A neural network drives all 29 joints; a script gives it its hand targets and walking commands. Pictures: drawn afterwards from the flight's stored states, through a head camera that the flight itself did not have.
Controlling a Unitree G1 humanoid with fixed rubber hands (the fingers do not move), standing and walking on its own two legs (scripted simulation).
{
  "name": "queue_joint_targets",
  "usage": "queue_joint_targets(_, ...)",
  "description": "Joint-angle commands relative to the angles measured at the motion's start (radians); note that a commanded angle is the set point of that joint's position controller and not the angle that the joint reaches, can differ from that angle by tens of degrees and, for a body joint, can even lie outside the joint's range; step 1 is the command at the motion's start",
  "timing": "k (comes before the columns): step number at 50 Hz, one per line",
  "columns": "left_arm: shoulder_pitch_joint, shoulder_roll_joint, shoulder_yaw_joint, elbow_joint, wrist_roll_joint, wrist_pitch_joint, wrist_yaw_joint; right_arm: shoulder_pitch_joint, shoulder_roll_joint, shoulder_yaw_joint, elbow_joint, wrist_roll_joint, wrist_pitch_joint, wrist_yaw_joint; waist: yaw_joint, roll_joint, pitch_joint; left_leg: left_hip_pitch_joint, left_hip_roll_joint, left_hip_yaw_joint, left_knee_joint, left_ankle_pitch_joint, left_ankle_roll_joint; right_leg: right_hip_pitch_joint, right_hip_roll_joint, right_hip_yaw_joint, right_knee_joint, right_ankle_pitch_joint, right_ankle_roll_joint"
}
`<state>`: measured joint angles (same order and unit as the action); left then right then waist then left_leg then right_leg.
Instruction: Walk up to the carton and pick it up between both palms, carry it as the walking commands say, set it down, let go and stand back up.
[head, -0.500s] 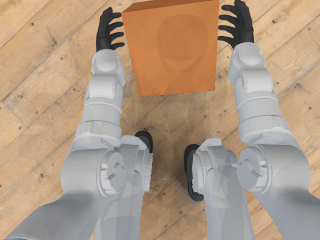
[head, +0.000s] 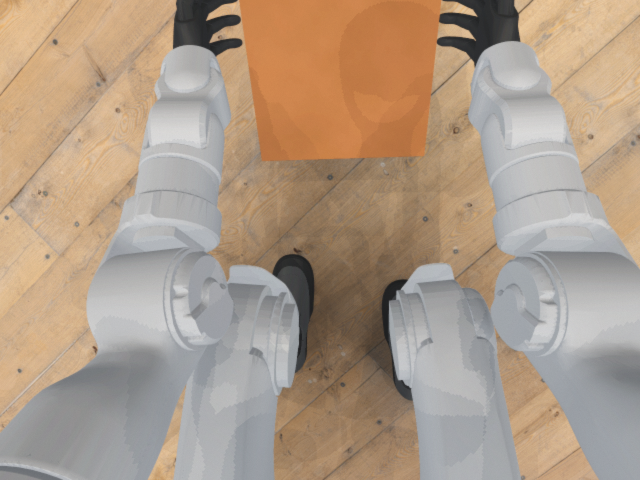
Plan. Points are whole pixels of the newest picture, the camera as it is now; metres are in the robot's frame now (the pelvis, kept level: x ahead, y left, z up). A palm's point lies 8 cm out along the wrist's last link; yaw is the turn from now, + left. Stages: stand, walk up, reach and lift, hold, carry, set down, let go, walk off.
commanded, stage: set down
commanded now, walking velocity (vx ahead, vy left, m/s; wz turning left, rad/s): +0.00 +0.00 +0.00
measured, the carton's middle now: (340, 56) +0.56 +0.02 -0.27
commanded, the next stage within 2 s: none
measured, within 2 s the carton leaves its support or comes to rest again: rests again in 1.78 s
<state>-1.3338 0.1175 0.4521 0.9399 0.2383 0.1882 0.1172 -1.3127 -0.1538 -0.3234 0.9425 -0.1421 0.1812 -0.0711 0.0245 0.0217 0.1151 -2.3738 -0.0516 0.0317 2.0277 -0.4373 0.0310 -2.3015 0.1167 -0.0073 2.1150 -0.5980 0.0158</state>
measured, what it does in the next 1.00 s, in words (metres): stands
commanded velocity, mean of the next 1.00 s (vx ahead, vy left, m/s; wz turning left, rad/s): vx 0.00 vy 0.00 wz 0.00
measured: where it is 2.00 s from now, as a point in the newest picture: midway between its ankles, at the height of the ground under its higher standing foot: (349, 345)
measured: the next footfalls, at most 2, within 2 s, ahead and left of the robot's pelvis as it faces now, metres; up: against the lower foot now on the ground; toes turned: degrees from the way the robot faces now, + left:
none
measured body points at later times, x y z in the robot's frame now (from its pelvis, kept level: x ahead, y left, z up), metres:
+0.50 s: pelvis +0.01 +0.00 +0.00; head +0.36 +0.00 +0.28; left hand +0.55 +0.16 -0.16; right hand +0.55 -0.13 -0.17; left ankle +0.14 +0.10 -0.36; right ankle +0.09 -0.11 -0.36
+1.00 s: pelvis +0.02 +0.00 +0.00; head +0.37 +0.00 +0.27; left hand +0.56 +0.16 -0.17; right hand +0.56 -0.14 -0.17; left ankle +0.14 +0.10 -0.36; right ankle +0.09 -0.11 -0.36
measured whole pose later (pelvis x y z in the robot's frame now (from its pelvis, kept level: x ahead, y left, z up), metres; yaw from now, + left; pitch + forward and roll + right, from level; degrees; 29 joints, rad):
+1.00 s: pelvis +0.02 +0.00 +0.00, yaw -1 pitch +46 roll -1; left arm -1.35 0.14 0.51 0.98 0.24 0.12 0.02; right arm -1.33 -0.16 -0.38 0.97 -0.14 0.13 -0.01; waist 0.03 0.02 0.12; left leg -2.38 -0.05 0.03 2.06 -0.49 0.03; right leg -2.30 0.12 -0.01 2.14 -0.65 0.02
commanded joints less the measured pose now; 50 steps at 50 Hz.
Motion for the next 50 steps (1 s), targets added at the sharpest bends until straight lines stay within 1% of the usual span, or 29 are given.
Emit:
queue_joint_targets(1, -0.335, -0.722, -0.211, 0.129, -0.124, -0.01, -0.271, -0.581, 0.72, 0.333, -0.053, 0.092, -0.037, 0.214, 0.091, -0.161, -0.772, 0.645, -0.05, -0.044, -0.027, 0.169, 0.002, 0.261, 0.018, 0.006, -0.167, 0.147, -0.002)
queue_joint_targets(10, -0.289, -0.704, -0.186, 0.168, -0.101, -0.002, -0.269, -0.516, 0.666, 0.28, 0.008, 0.063, -0.032, 0.228, 0.074, -0.139, -0.688, 0.649, -0.054, -0.061, -0.035, 0.153, 0.0, 0.178, 0.016, -0.007, -0.151, 0.107, -0.011)
queue_joint_targets(17, -0.256, -0.656, -0.152, 0.193, -0.078, 0.001, -0.27, -0.469, 0.618, 0.245, 0.047, 0.032, -0.027, 0.231, 0.059, -0.141, -0.631, 0.62, -0.054, -0.065, -0.037, 0.13, 0.0, 0.159, 0.009, -0.002, -0.155, 0.09, -0.013)
queue_joint_targets(32, -0.185, -0.575, -0.1, 0.235, -0.047, -0.001, -0.275, -0.383, 0.537, 0.203, 0.095, -0.014, -0.024, 0.222, 0.045, -0.144, -0.556, 0.576, -0.051, -0.066, -0.033, 0.131, -0.005, 0.156, 0.001, 0.009, -0.157, 0.1, -0.011)
queue_joint_targets(50, -0.111, -0.509, -0.064, 0.276, -0.023, -0.005, -0.278, -0.293, 0.469, 0.173, 0.144, -0.043, -0.027, 0.217, 0.031, -0.142, -0.499, 0.546, -0.043, -0.074, -0.028, 0.143, -0.011, 0.144, -0.005, 0.019, -0.151, 0.117, -0.008)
